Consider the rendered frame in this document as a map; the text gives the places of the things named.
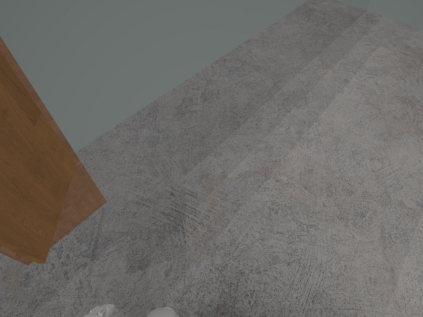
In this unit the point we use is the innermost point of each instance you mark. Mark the robot left hand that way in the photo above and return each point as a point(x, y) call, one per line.
point(101, 311)

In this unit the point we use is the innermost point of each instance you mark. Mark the cupboard door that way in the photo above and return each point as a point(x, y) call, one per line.
point(35, 171)

